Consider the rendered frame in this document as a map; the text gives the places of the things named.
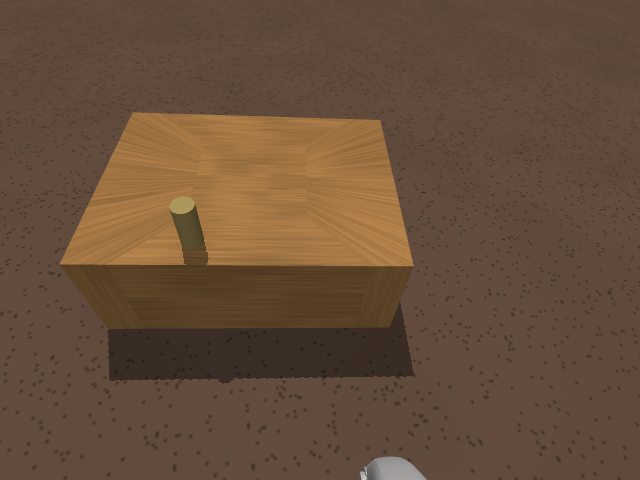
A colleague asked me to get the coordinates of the can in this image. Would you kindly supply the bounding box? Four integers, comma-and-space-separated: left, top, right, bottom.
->
169, 196, 204, 249

